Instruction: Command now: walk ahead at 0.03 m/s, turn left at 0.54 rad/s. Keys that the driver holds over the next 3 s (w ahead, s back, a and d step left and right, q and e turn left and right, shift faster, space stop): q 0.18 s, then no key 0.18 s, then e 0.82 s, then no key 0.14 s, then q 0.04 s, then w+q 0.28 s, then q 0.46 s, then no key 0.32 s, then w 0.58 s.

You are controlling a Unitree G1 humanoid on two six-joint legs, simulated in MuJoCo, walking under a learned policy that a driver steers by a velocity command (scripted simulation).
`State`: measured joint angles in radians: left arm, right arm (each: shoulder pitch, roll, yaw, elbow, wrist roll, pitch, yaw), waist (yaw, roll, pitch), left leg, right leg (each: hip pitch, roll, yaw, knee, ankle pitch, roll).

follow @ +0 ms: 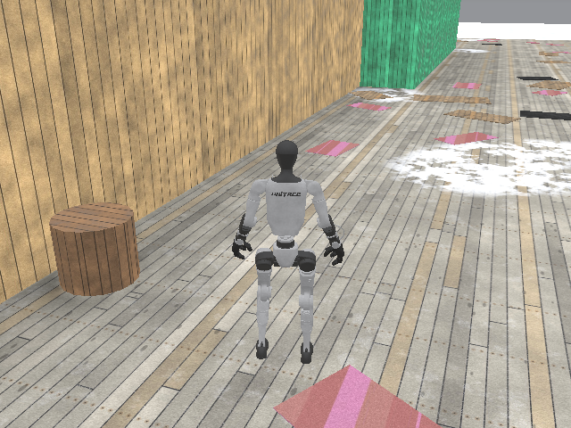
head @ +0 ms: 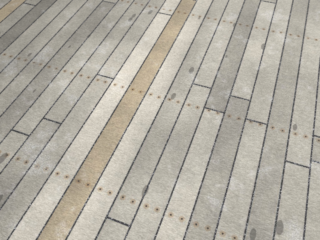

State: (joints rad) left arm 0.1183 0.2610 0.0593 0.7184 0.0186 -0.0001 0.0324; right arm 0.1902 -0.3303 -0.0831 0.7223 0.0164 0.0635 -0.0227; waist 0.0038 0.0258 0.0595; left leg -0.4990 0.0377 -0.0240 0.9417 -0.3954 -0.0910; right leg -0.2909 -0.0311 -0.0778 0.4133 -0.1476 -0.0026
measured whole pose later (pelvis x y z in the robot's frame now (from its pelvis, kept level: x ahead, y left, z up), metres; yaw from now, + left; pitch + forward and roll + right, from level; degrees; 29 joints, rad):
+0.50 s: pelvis +0.02 +0.05 +0.00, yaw +10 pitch +0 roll +0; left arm 0.18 0.29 0.07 0.82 -0.01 0.03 0.02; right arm 0.13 -0.23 -0.02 0.71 -0.02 0.01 -0.01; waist 0.01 -0.03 0.02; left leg -0.23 -0.07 -0.03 0.45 -0.23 0.06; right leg -0.33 -0.06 0.03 0.69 -0.32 0.08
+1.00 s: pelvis +0.01 +0.03 +0.00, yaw -6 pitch +1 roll +1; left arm 0.12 0.31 0.08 0.72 -0.03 0.07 0.00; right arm 0.19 -0.29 -0.08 0.74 -0.02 0.01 -0.04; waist -0.03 -0.01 0.07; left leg -0.21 0.06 0.20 0.45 -0.25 0.01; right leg -0.47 -0.06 -0.01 0.93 -0.43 0.07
